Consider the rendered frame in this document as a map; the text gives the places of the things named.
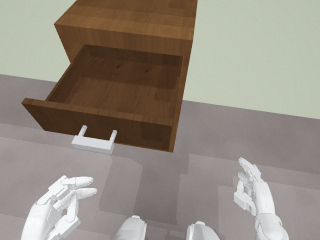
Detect robot right shin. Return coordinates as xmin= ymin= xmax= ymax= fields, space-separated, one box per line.
xmin=195 ymin=221 xmax=205 ymax=225

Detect cabinet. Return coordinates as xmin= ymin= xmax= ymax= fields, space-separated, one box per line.
xmin=54 ymin=0 xmax=198 ymax=153

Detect robot right hand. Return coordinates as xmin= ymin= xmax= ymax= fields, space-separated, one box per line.
xmin=234 ymin=157 xmax=276 ymax=218

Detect robot right thigh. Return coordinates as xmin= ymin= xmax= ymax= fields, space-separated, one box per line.
xmin=186 ymin=223 xmax=220 ymax=240

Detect handle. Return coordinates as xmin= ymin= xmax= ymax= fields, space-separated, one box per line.
xmin=71 ymin=125 xmax=117 ymax=154

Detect right robot forearm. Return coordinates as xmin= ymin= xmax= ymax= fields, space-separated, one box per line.
xmin=254 ymin=213 xmax=289 ymax=240

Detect drawer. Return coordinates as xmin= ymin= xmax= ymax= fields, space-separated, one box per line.
xmin=21 ymin=44 xmax=183 ymax=151

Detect robot left hand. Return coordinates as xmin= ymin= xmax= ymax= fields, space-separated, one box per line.
xmin=21 ymin=175 xmax=98 ymax=240

